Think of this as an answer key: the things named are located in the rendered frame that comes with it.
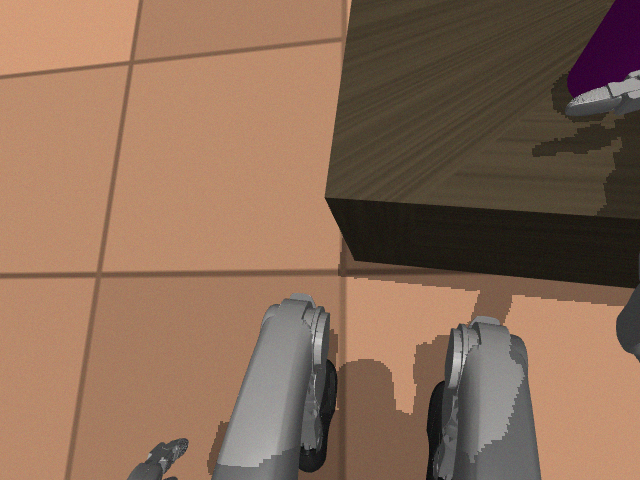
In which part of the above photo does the right robot foot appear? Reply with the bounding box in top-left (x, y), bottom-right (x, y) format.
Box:
top-left (426, 380), bottom-right (453, 480)

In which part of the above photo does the right robot arm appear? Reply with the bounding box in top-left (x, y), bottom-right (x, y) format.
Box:
top-left (616, 253), bottom-right (640, 362)

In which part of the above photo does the left robot hand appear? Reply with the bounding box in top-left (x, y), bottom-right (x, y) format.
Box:
top-left (127, 438), bottom-right (189, 480)

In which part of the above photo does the right robot hand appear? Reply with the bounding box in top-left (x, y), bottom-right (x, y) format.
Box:
top-left (565, 70), bottom-right (640, 116)

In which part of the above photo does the bottle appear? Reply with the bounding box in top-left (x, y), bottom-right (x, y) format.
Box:
top-left (567, 0), bottom-right (640, 98)

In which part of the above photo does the left robot foot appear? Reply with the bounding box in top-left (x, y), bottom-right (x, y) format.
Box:
top-left (299, 359), bottom-right (337, 472)

